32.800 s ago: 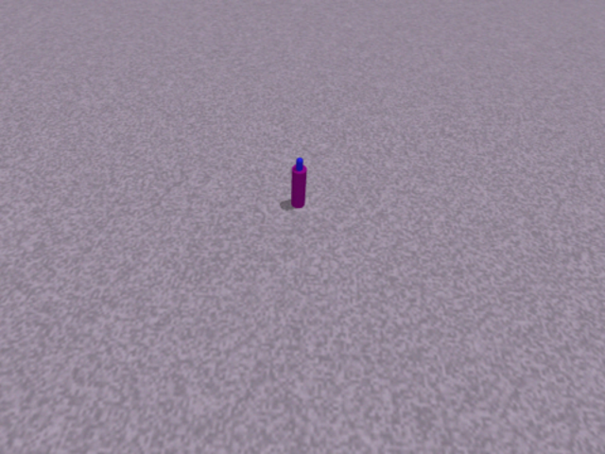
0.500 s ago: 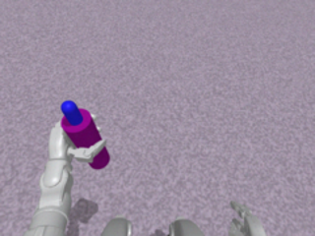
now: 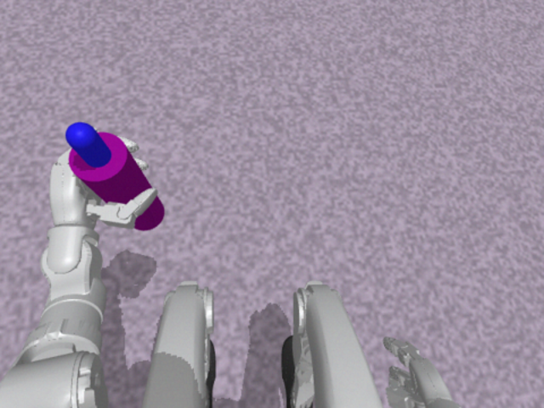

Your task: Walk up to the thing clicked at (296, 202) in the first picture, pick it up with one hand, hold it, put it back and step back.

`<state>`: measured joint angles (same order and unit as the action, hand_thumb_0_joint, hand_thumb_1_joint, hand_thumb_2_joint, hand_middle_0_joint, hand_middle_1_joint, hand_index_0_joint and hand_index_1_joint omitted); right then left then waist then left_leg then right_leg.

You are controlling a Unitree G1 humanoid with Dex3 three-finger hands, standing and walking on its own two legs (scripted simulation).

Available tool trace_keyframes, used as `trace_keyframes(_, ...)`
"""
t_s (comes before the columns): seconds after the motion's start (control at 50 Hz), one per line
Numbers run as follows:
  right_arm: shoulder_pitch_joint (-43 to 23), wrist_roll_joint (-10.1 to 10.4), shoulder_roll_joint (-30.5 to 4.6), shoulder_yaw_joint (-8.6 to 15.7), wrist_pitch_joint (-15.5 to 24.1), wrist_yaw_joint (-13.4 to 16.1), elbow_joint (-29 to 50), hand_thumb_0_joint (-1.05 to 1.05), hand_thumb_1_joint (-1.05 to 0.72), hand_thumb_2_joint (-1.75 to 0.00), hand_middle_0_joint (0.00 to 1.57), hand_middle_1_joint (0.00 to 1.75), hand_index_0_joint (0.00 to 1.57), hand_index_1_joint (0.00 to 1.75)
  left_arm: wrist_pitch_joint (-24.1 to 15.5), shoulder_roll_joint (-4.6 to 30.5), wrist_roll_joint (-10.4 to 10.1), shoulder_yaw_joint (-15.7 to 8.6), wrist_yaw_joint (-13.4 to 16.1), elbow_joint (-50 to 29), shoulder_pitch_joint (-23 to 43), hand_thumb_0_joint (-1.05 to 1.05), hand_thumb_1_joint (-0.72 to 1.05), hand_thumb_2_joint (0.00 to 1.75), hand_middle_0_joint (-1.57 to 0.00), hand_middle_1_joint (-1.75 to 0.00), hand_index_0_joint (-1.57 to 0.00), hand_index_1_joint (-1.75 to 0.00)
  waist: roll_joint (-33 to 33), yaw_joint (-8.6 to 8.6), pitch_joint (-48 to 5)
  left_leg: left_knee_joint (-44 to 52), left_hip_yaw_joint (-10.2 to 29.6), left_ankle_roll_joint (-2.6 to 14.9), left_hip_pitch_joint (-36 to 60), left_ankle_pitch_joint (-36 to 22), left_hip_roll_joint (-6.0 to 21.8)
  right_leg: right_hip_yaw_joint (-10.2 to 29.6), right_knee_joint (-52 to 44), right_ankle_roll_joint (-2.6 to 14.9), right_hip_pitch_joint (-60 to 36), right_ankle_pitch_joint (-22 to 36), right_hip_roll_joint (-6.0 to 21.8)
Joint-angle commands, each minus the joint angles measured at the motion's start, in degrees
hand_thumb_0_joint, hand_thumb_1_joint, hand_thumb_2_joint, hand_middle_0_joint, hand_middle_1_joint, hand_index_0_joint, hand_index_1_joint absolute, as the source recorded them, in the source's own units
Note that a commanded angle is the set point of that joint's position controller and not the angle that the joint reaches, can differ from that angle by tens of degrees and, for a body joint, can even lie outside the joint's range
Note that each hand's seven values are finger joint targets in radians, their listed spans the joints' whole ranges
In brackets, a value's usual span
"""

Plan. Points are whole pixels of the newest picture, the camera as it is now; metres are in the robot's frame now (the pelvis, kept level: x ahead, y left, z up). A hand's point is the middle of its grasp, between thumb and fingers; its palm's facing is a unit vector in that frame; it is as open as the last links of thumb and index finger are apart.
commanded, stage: crouch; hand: left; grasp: from the side
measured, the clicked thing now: (120, 182) +0.41 +0.20 -0.02
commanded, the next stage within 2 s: lower in 1.08 s
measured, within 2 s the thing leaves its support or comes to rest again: neither
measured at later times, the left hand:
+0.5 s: hand (150, 205) +0.44 +0.20 -0.18, palm faces +0.08 -1.00 +0.01, open 8.9 cm
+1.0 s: hand (157, 211) +0.45 +0.21 -0.25, palm faces +0.05 -1.00 +0.00, open 8.8 cm
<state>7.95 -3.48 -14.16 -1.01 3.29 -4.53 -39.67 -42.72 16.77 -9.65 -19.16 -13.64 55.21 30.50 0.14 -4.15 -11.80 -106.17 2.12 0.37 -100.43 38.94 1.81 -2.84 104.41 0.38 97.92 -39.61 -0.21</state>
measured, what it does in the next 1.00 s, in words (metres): lowers itself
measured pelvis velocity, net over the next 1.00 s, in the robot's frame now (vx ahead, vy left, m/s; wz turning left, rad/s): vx -0.03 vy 0.00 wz -0.11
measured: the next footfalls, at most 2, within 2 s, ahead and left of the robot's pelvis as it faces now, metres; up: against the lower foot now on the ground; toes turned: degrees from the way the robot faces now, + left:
none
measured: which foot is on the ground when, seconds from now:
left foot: down 0.00-1.00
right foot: down 0.00-1.00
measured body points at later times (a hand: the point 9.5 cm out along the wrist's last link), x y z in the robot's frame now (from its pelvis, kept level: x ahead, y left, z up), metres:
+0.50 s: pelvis -0.03 +0.00 -0.14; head +0.17 +0.05 +0.26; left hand +0.43 +0.25 -0.18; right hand +0.05 -0.27 -0.25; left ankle +0.06 +0.12 -0.47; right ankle +0.06 -0.12 -0.47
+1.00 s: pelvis -0.03 +0.00 -0.18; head +0.20 +0.07 +0.20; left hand +0.44 +0.26 -0.25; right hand +0.05 -0.28 -0.28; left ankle +0.06 +0.12 -0.47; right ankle +0.06 -0.12 -0.47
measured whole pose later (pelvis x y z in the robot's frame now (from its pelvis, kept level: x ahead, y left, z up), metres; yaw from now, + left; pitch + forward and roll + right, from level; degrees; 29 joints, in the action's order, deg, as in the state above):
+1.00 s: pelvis -0.03 +0.00 -0.18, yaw -6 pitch +28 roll -9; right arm 3.6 -9.0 -18.1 -9.1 -0.3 -6.6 -39.4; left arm -44.2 31.2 -6.2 -27.0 -14.0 65.6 41.3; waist 3.8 -10.9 0.3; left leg -141.1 8.7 0.3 -129.9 40.3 2.1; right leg -8.3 135.4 0.3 124.8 -39.5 -1.2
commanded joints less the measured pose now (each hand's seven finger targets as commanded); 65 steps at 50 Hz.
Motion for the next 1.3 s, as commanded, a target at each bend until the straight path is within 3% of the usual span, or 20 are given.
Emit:
trace_keyframes(0.0, 7.12, -0.72, -11.04, 4.16, 1.42, 0.70, 2.80, 0.00, -0.91, -0.91, 0.20, 0.30, 0.20, 0.30, -4.62, 10.98, 0.15, -2.37, -0.26, -4.20, 20.17, 0.00, 0.23, 1.16, -1.25, -1.31, -1.26, -1.31, -1.18, -2.23, -32.23, 4.85, 1.22, 1.80, 16.68, -15.88, -1.29, 1.60, -8.35, 1.37, -11.92, 15.55, -1.50)
trace_keyframes(0.06, 6.18, -1.56, -11.29, 3.85, 1.23, 0.15, 3.61, 0.00, -0.90, -0.91, 0.20, 0.30, 0.20, 0.30, -4.81, 13.20, 1.84, -4.04, 0.13, -2.06, 21.00, 0.00, 0.24, 1.20, -1.27, -1.34, -1.28, -1.35, -4.55, -0.90, -32.52, 3.16, 0.64, 1.11, 14.08, -11.80, -1.30, 0.94, -5.21, 1.81, -8.44, 11.04, -1.42)
trace_keyframes(0.08, 5.75, -1.46, -11.73, 3.84, 0.99, 0.07, 4.02, 0.00, -0.90, -0.91, 0.20, 0.30, 0.20, 0.30, -4.76, 13.24, 2.37, -3.36, 0.03, -1.32, 21.77, 0.00, 0.23, 1.20, -1.28, -1.35, -1.29, -1.35, -6.05, -1.29, -30.71, 3.84, 1.08, 0.71, 13.80, -7.93, -1.24, -0.03, -3.83, 2.32, -4.59, 7.62, -1.51)
trace_keyframes(0.12, 5.47, -1.73, -11.93, 3.60, 0.87, -0.01, 4.31, 0.00, -0.90, -0.91, 0.20, 0.30, 0.20, 0.30, -5.22, 16.45, 2.88, -5.25, 0.25, -2.86, 25.23, 0.00, 0.24, 1.21, -1.29, -1.36, -1.30, -1.36, -7.18, -1.27, -33.33, 1.85, 0.46, 0.56, 11.44, -5.69, -1.30, -0.15, -2.05, 2.21, -4.49, 6.30, -1.59)
trace_keyframes(0.22, 6.10, -1.70, -12.71, 2.85, 0.59, 0.14, 2.80, 0.00, -0.90, -0.91, 0.20, 0.30, 0.20, 0.30, -5.37, 16.49, 2.38, -4.85, 0.34, -3.58, 29.76, 0.00, 0.25, 1.19, -1.27, -1.34, -1.28, -1.34, -10.20, -2.91, -32.29, -0.61, 1.19, 0.25, 9.54, -1.41, -1.05, -2.36, 3.15, 2.42, 1.88, 4.26, -1.72)
trace_keyframes(0.26, 6.52, -1.81, -13.00, 2.62, 0.53, 0.20, 2.40, 0.00, -0.91, -0.91, 0.20, 0.30, 0.20, 0.30, -5.26, 16.46, 2.74, -4.03, 0.41, -3.57, 31.03, 0.00, 0.23, 1.17, -1.27, -1.32, -1.28, -1.32, -9.92, -3.78, -32.86, -2.75, 1.01, 0.33, 8.39, -2.98, -1.08, -2.78, 4.56, 2.36, 2.20, 5.76, -1.68)
trace_keyframes(0.28, 5.68, -1.77, -13.07, 2.35, 0.43, 0.33, 2.61, 0.00, -0.91, -0.91, 0.20, 0.30, 0.20, 0.30, -5.09, 18.04, 2.80, -5.43, 0.74, -2.49, 29.67, 0.00, 0.21, 1.16, -1.27, -1.31, -1.28, -1.31, -9.47, -2.99, -32.06, -3.42, 0.71, 0.41, 6.64, -2.32, -1.23, -2.75, 5.16, 2.41, 2.75, 4.87, -1.70)
trace_keyframes(0.4, 6.99, -2.37, -14.36, 1.23, -0.49, 0.16, 1.53, 0.00, -0.91, -0.91, 0.20, 0.30, 0.20, 0.30, -4.49, 19.00, 3.01, -6.81, 1.22, 0.48, 28.35, 0.00, 0.21, 1.16, -1.24, -1.29, -1.25, -1.29, -9.26, -4.10, -30.69, -8.48, 1.10, 0.53, 3.40, -6.73, -1.25, -3.76, 9.46, 2.20, 4.18, 8.66, -1.68)
trace_keyframes(0.54, 6.39, -3.20, -15.38, -0.11, -1.63, -0.25, 1.83, 0.00, -0.91, -0.91, 0.20, 0.30, 0.20, 0.30, -4.97, 22.11, 3.08, -8.61, 0.84, 1.07, 27.81, 0.00, 0.23, 1.14, -1.22, -1.27, -1.23, -1.27, -8.86, -4.96, -28.97, -12.67, 1.23, 0.71, -1.70, -5.32, -1.04, -4.41, 12.01, 1.83, 4.60, 8.26, -2.33)
trace_keyframes(0.58, 5.84, -3.54, -15.70, -0.49, -1.62, -0.37, 1.61, 0.00, -0.91, -0.91, 0.20, 0.30, 0.20, 0.30, -5.25, 21.61, 2.82, -7.36, 0.36, -0.74, 29.70, 0.00, 0.25, 1.16, -1.22, -1.28, -1.24, -1.27, -10.68, -5.75, -27.92, -13.04, 1.47, 0.59, -1.93, -4.15, -0.90, -4.84, 12.85, 1.90, 5.65, 7.72, -2.36)
trace_keyframes(0.68, 5.90, -4.17, -16.35, -1.44, -2.13, -0.43, 1.29, 0.00, -0.91, -0.91, 0.20, 0.30, 0.20, 0.30, -5.54, 25.71, 2.85, -9.24, 0.40, -0.59, 29.85, 0.00, 0.22, 1.12, -1.21, -1.25, -1.23, -1.25, -10.32, -6.01, -27.80, -16.06, 1.71, 0.74, -5.19, -5.06, -0.63, -4.82, 14.15, 1.54, 4.03, 8.88, -2.77)
trace_keyframes(0.76, 4.88, -4.74, -16.74, -2.10, -2.41, -0.49, 1.46, 0.00, -0.91, -0.91, 0.20, 0.30, 0.20, 0.30, -5.63, 24.65, 2.55, -8.26, -0.15, -0.33, 29.02, 0.00, 0.24, 1.11, -1.20, -1.24, -1.22, -1.24, -10.43, -6.57, -26.91, -17.69, 2.02, 0.80, -5.70, -4.76, -0.41, -5.22, 14.69, 1.38, 4.78, 9.03, -3.08)
trace_keyframes(0.84, 3.96, -5.12, -17.78, -2.74, -2.72, -0.80, 2.17, 0.00, -0.92, -0.91, 0.20, 0.30, 0.20, 0.30, -5.40, 26.19, 3.08, -9.48, 0.00, 0.85, 26.76, 0.00, 0.24, 1.12, -1.22, -1.25, -1.23, -1.25, -12.92, -6.05, -26.10, -17.60, 3.38, 0.06, -2.87, -7.40, -0.09, -6.80, 17.43, 1.88, 7.88, 10.40, -3.13)
trace_keyframes(0.88, 4.29, -5.38, -18.30, -2.83, -3.00, -0.92, 1.48, 0.00, -0.91, -0.91, 0.20, 0.30, 0.20, 0.30, -5.32, 23.99, 2.51, -7.90, -0.42, 0.21, 27.69, 0.00, 0.26, 1.13, -1.22, -1.26, -1.23, -1.25, -14.19, -7.23, -24.31, -17.58, 4.03, -0.26, -2.51, -7.68, 0.00, -7.57, 18.10, 2.00, 9.46, 10.87, -3.05)
trace_keyframes(0.96, 3.81, -5.84, -18.81, -3.25, -3.30, -1.08, 2.16, 0.00, -0.92, -0.91, 0.20, 0.30, 0.20, 0.30, -5.59, 26.23, 2.77, -9.08, -0.12, -0.55, 26.63, 0.00, 0.24, 1.14, -1.23, -1.27, -1.24, -1.27, -13.41, -6.87, -25.82, -19.21, 4.16, -0.06, -3.46, -8.33, 0.05, -7.67, 18.69, 1.67, 7.07, 11.86, -3.21)
trace_keyframes(0.98, 3.79, -5.87, -18.64, -3.48, -3.33, -1.19, 1.66, 0.00, -0.92, -0.91, 0.20, 0.30, 0.20, 0.30, -5.65, 25.32, 2.81, -8.04, -0.12, -0.88, 27.29, 0.00, 0.25, 1.13, -1.22, -1.26, -1.23, -1.26, -14.00, -7.26, -25.05, -19.21, 4.31, -0.14, -3.31, -8.59, 0.04, -7.78, 19.19, 1.75, 8.05, 11.90, -3.10)
trace_keyframes(1.18, 3.04, -6.94, -19.57, -4.57, -4.57, -1.58, 2.07, 0.00, -0.92, -0.91, 0.20, 0.30, 0.20, 0.30, -6.35, 28.25, 3.82, -8.68, 1.53, -1.71, 27.46, 0.00, 0.24, 1.14, -1.29, -1.32, -1.30, -1.32, -15.41, -8.03, -24.48, -20.77, 5.00, -0.22, -4.23, -8.21, 0.31, -8.25, 19.90, 1.64, 7.89, 11.81, -3.41)
trace_keyframes(1.22, 1.23, -6.82, -19.53, -5.57, -4.54, -1.81, 3.48, 0.00, -0.92, -0.90, 0.20, 0.30, 0.20, 0.30, -6.07, 26.86, 3.45, -8.44, 1.76, 3.99, 24.33, 0.00, 0.21, 1.15, -1.31, -1.34, -1.32, -1.33, -12.60, -8.92, -20.46, -21.27, 5.39, 0.04, -7.40, -5.63, 0.30, -8.76, 19.84, 1.48, 9.28, 9.86, -3.56)
trace_keyframes(1.24, 2.08, -7.12, -20.26, -5.56, -4.52, -1.77, 2.52, 0.00, -0.91, -0.90, 0.20, 0.30, 0.20, 0.30, -6.57, 25.17, 2.63, -7.30, 1.54, 4.11, 26.13, 0.00, 0.24, 1.16, -1.31, -1.35, -1.32, -1.34, -11.52, -10.56, -18.78, -22.24, 5.56, 0.20, -8.85, -5.30, 0.25, -9.03, 19.63, 1.21, 9.03, 10.45, -3.54)
trace_keyframes(1.28, 1.66, -7.39, -20.75, -6.38, -4.29, -1.91, 2.46, 0.00, -0.91, -0.90, 0.20, 0.30, 0.20, 0.30, -7.41, 25.61, 2.12, -7.25, 1.38, 6.20, 25.68, 0.00, 0.27, 1.16, -1.31, -1.35, -1.32, -1.34, -9.78, -11.23, -16.54, -23.14, 5.84, 0.44, -10.92, -3.96, 0.23, -9.45, 19.62, 1.02, 8.75, 9.70, -3.66)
